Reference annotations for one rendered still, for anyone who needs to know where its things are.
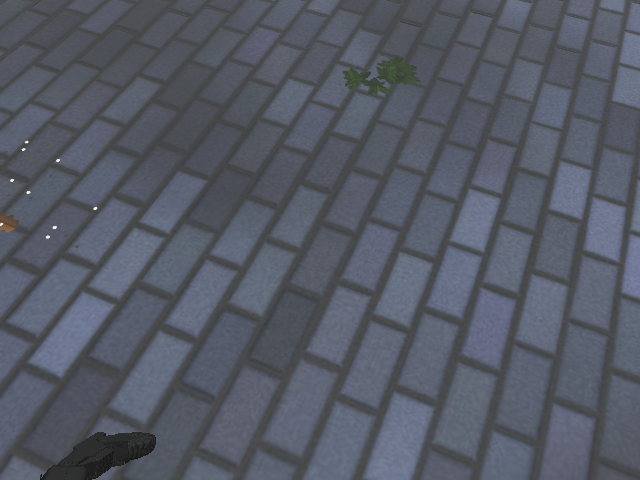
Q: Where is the robot left hand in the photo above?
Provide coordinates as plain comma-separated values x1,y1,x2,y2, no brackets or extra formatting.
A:
40,432,156,480

